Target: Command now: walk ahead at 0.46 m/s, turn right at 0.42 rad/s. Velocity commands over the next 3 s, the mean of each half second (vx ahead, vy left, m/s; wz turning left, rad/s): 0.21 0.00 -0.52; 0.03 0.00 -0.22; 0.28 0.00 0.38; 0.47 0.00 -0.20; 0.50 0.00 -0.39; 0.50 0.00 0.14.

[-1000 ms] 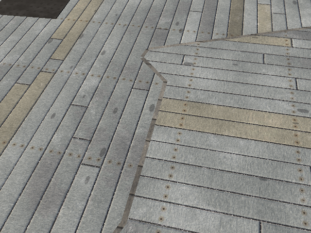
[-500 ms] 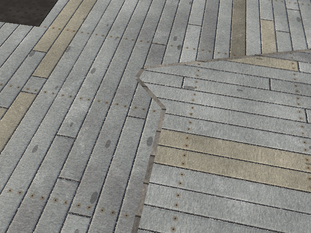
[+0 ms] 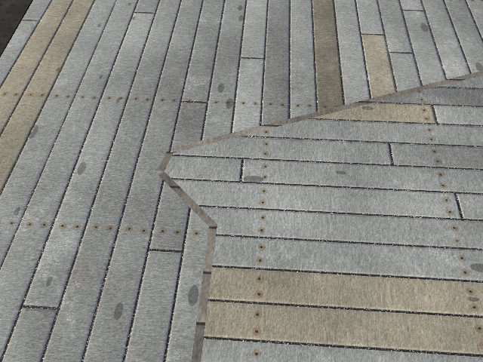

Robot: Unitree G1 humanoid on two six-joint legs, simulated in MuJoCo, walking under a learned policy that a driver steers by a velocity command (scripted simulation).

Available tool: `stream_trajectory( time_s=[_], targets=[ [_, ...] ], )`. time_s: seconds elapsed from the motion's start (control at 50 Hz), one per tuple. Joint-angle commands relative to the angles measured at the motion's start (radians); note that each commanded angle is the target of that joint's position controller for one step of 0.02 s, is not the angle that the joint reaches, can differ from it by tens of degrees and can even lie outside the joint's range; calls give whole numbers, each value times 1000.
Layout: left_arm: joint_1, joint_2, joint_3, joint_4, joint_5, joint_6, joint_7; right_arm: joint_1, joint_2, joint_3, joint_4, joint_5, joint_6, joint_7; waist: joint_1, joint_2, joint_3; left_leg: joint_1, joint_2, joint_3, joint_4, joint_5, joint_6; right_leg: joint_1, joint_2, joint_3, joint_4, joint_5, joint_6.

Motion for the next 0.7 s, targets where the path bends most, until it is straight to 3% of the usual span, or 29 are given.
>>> stream_trajectory(
  time_s=[0.02,0.04,0.08,0.14,0.22,0.3,0.36,0.38,0.4,0.42,0.44,0.46,0.48,0.5,0.52,0.56,0.58,0.64,0.7],
  targets=[
    [209,156,40,-15,6,-3,12,-83,-139,-15,-126,31,-79,12,108,-76,-190,-624,33,-108,361,67,32,668,-311,561,-293,83,-215],
    [135,134,32,-39,13,-2,11,-107,-140,-24,-126,10,-75,1,66,-3,-123,-560,62,-95,286,106,20,502,-276,446,-296,296,-195],
    [95,114,23,-60,24,0,16,-82,-131,-36,-138,-10,-43,-14,4,-10,-104,-425,82,-92,195,115,-4,326,-227,335,-304,538,-178],
    [125,171,38,-60,22,3,33,-89,-90,-34,-165,-21,-7,-30,-13,-45,-108,-389,41,-62,38,198,-48,232,-186,250,-298,708,-179],
    [164,179,43,-62,-1,35,61,-214,-75,-26,-212,-17,9,-30,28,-88,-140,-347,-17,-66,-229,409,-59,228,-137,235,-260,600,-111],
    [187,179,44,-62,-2,64,81,-316,-91,-24,-256,-10,13,-14,61,-105,-131,-337,-48,-100,-378,448,-64,285,-152,332,-210,420,-80],
    [157,169,43,-87,1,75,91,-294,-132,-36,-261,-12,-1,-7,38,-121,-124,-299,-54,-132,-479,373,-47,339,-156,444,-135,322,-73],
    [129,163,40,-102,-1,78,92,-256,-138,-39,-253,-13,-10,-7,10,-127,-129,-236,-49,-122,-551,417,-30,334,-133,458,-90,283,-56],
    [121,140,32,-118,2,78,91,-210,-159,-45,-247,-22,-18,-10,-9,-100,-158,-108,10,-140,-612,564,2,290,-85,443,-6,205,-21],
    [138,85,14,-141,18,74,89,-153,-217,-55,-248,-41,-15,-22,-7,46,-243,105,202,-285,-580,892,79,158,4,334,217,-53,30],
    [295,70,11,-146,3,71,88,-129,-234,-56,-242,-63,6,-26,67,293,-319,301,421,-576,-573,1097,284,-72,135,225,418,-605,87],
    [356,173,28,-116,5,74,81,-140,-177,-48,-257,-25,19,-25,67,239,-341,284,467,-641,-577,955,327,-130,43,218,585,-586,124],
    [278,225,47,-114,-4,89,81,-175,-124,-34,-279,-18,27,-28,38,154,-267,214,389,-508,-580,824,287,-160,10,196,661,-499,149],
    [231,221,52,-114,-5,109,87,-211,-112,-28,-288,-22,38,-28,39,91,-214,127,317,-398,-603,693,241,-160,-15,171,680,-427,165],
    [198,208,52,-126,1,125,93,-235,-113,-25,-291,-22,49,-29,35,87,-167,46,279,-351,-633,593,225,-150,-27,166,680,-375,172],
    [202,143,36,-139,0,135,88,-252,-130,-25,-283,-33,61,-28,50,119,-119,-86,202,-232,-687,534,214,-59,-21,118,620,-313,174],
    [206,118,29,-144,0,133,88,-249,-130,-25,-278,-33,65,-28,51,136,-122,-89,185,-197,-696,530,218,-36,-18,98,556,-304,174],
    [177,94,12,-158,10,122,86,-244,-145,-30,-267,-22,67,-27,35,158,-159,-65,201,-165,-692,563,239,48,-40,77,356,-288,168],
    [150,107,7,-163,12,118,75,-219,-171,-35,-251,-12,72,-22,13,178,-174,-44,225,-179,-687,508,242,130,-49,55,189,-245,150]
  ],
)
Next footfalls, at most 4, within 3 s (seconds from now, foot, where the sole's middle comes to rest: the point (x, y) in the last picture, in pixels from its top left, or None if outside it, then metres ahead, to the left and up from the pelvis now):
0.42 left None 0.35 0.08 -0.76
0.80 right None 0.19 -0.14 -0.76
1.34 left None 0.37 0.10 -0.76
1.86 right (288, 268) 0.71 -0.12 -0.76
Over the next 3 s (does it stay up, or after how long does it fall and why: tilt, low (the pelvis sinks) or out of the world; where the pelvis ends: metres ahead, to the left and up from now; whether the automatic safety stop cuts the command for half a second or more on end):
stays up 1.13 -0.22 0.02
